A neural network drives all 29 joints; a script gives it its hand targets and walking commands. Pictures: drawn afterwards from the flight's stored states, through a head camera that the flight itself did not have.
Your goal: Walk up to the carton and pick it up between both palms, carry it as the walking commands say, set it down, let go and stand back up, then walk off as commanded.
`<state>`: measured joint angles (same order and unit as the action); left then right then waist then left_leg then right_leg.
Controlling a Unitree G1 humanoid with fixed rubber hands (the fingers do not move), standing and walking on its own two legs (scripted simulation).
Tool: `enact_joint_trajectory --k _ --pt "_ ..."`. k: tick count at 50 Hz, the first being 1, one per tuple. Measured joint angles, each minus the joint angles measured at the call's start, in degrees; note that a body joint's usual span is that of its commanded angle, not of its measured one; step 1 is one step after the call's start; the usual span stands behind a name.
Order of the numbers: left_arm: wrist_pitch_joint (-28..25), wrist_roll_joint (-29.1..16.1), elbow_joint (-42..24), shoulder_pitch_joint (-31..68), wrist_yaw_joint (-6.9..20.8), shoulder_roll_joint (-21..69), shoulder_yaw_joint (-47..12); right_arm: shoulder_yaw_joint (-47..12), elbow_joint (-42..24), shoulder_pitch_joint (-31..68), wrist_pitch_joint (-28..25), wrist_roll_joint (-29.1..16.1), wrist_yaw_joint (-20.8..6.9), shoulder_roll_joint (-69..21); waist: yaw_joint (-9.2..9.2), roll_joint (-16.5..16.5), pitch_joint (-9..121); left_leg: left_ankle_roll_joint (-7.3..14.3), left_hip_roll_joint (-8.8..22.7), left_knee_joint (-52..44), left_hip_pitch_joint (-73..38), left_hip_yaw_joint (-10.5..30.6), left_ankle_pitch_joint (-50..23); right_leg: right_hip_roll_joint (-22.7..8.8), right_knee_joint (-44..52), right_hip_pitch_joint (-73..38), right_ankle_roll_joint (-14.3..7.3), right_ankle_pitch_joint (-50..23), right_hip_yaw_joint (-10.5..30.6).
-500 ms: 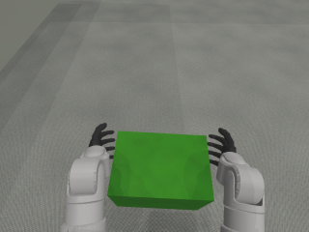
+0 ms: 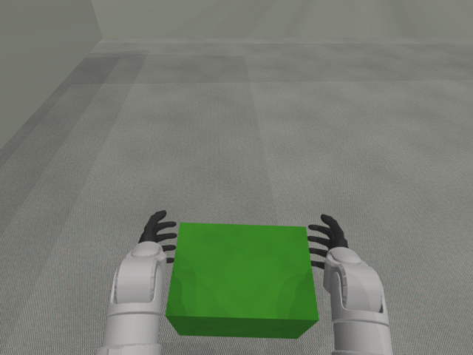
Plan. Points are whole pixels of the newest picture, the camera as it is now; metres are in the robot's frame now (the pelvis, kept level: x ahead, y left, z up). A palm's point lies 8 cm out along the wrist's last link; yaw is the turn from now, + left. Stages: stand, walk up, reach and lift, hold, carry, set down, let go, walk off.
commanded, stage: carry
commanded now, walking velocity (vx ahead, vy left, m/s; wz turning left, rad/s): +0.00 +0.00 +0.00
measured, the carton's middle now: (240, 282) +0.29 +0.00 -0.04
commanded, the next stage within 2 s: hold in 1.52 s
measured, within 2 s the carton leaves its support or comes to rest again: neither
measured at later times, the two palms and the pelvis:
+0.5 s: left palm (144, 271) +0.26 +0.16 +0.05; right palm (337, 276) +0.26 -0.15 +0.05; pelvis -0.02 +0.00 +0.00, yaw +0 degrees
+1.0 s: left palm (144, 281) +0.24 +0.16 +0.05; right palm (342, 285) +0.24 -0.16 +0.05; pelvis -0.03 +0.00 +0.00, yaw +1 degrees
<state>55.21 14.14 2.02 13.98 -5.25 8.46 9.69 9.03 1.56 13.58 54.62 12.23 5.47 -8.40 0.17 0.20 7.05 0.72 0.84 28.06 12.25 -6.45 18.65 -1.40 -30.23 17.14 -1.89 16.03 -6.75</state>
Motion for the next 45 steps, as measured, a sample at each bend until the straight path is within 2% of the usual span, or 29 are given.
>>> enact_joint_trajectory --k 8,18,45 --pt "-5.0 -1.3 -0.4 -3.4 0.7 -0.6 -0.9 -1.5 0.1 -3.0 -5.2 -0.8 -0.2 0.5 -0.04 0.1 -0.9 0.4 -0.5 -0.4 -0.2 0.0 -0.3 -0.6 0.3 -0.3 0.5 -0.3 -0.2" --pt "-8.6 -1.4 1.5 -5.4 1.2 -0.9 -1.3 -1.9 2.0 -5.0 -8.9 -0.6 -0.8 0.8 0.07 0.2 -0.5 0.5 -0.4 -0.8 -0.7 0.0 -1.0 -0.5 1.1 -1.0 0.5 -1.2 -0.3" --pt "-10.8 -0.9 4.1 -4.5 1.6 -0.8 -0.4 -1.1 4.2 -4.2 -10.9 0.1 -1.2 0.7 0.37 0.4 -0.8 0.2 0.2 -0.8 0.7 0.3 -3.1 -0.1 2.3 -0.3 -0.3 -3.7 -0.5"
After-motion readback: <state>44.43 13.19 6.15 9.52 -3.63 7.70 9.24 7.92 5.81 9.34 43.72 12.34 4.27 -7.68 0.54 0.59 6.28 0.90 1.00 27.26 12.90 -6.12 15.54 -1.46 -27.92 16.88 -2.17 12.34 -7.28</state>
